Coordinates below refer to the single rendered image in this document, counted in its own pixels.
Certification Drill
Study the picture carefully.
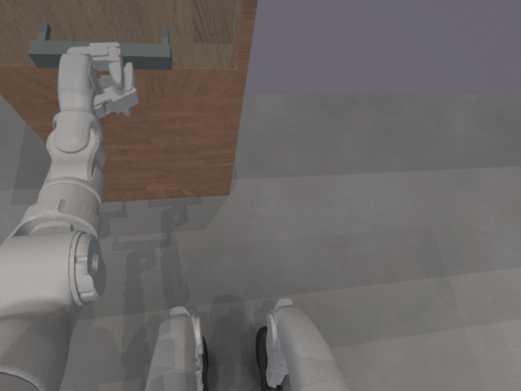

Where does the drawer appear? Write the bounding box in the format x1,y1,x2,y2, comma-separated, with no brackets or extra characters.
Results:
0,0,241,68

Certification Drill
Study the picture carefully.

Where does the robot left hand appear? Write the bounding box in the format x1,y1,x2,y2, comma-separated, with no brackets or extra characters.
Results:
58,42,139,122

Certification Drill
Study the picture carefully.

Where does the left robot thigh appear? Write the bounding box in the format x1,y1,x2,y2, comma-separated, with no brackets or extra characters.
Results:
145,313,204,391

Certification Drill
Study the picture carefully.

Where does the cabinet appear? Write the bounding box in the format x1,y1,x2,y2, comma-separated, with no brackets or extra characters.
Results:
0,0,258,203

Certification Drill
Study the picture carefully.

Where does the robot right shin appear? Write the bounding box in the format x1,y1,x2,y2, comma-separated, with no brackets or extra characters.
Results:
265,298,303,387

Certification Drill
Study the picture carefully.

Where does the left robot upper arm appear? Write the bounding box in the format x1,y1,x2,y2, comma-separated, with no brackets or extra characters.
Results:
0,231,107,391

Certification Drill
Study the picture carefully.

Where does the robot left forearm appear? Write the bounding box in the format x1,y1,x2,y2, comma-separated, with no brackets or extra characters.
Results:
0,110,107,248

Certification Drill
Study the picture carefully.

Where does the handle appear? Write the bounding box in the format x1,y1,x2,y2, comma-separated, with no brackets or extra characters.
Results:
28,22,172,70

